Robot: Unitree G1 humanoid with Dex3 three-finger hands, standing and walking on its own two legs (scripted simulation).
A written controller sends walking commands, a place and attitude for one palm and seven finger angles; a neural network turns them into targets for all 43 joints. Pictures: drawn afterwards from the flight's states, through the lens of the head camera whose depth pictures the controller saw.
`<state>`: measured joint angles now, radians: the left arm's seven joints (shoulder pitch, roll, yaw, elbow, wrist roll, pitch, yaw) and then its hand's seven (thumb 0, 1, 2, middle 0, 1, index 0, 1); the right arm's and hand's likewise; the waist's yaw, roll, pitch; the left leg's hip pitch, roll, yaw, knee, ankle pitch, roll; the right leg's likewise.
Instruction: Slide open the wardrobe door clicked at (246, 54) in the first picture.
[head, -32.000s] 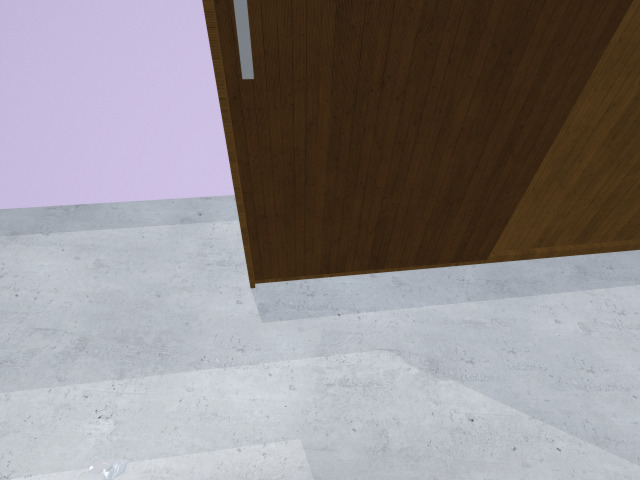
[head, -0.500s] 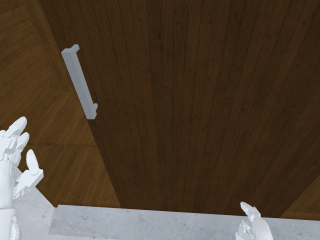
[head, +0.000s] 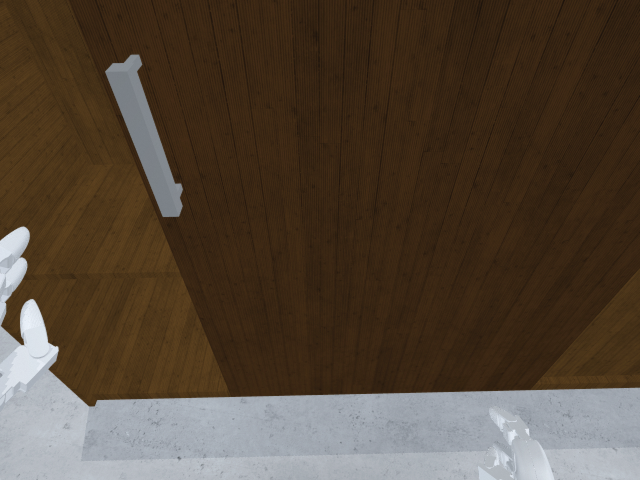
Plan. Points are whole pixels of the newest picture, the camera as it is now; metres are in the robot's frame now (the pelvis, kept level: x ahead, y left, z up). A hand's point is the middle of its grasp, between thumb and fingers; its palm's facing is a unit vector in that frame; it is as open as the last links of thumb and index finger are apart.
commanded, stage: step back with the hand held close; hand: left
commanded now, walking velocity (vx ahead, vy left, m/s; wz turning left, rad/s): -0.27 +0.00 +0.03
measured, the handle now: (154, 142) +0.49 +0.26 +0.20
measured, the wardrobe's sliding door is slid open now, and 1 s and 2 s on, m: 0.44 0.44 0.44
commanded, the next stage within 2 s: stop stepping back and stand still in 0.56 s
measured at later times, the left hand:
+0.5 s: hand out of the picture +0.07 +0.29 +0.17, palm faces +0.51 -0.72 -0.46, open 7.4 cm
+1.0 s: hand out of the picture -0.07 +0.30 +0.17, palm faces +0.54 -0.73 -0.43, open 7.4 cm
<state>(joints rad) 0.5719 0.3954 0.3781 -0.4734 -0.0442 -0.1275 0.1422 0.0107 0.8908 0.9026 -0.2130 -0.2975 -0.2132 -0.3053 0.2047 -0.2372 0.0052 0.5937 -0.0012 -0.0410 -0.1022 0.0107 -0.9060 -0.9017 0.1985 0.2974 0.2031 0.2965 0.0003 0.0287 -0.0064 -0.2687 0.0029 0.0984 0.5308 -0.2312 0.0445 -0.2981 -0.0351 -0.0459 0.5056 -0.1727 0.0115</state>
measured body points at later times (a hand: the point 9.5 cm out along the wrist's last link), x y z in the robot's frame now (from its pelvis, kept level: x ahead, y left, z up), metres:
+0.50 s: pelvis -0.11 +0.01 -0.01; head -0.12 +0.02 +0.44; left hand +0.04 +0.33 +0.20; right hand +0.07 -0.22 -0.08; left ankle -0.03 +0.12 -0.73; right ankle -0.07 -0.11 -0.70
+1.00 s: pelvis -0.25 +0.01 +0.01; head -0.30 +0.02 +0.45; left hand -0.10 +0.34 +0.19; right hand -0.11 -0.23 -0.07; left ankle -0.18 +0.12 -0.73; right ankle -0.23 -0.09 -0.71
